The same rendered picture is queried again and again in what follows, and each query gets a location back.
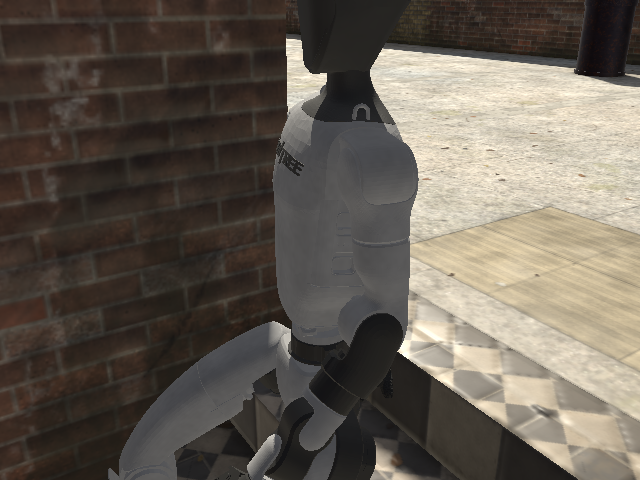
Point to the robot left upper arm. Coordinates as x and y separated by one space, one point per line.
377 177

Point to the left robot forearm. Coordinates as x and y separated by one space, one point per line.
308 423

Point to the right robot hand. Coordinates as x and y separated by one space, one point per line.
386 386

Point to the robot torso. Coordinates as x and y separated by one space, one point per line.
313 245

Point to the left robot thigh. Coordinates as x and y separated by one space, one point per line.
351 455

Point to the robot right upper arm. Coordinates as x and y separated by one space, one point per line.
306 99

